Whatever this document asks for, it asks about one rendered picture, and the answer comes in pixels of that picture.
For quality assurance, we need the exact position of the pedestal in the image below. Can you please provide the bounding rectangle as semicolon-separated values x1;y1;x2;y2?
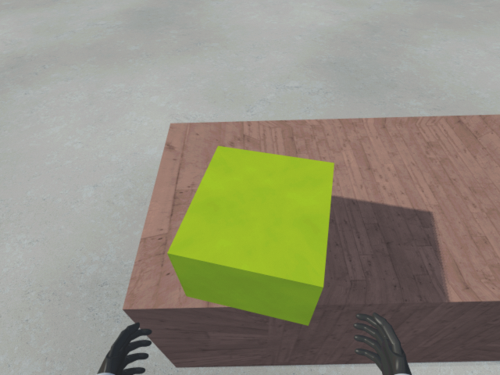
123;114;500;368

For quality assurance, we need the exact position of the left robot hand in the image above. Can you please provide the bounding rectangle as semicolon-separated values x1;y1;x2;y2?
97;323;152;375

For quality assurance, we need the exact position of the carton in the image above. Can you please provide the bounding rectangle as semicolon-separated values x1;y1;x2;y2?
167;146;334;326

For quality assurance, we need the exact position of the right robot hand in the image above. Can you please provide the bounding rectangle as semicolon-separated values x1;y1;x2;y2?
353;312;412;375

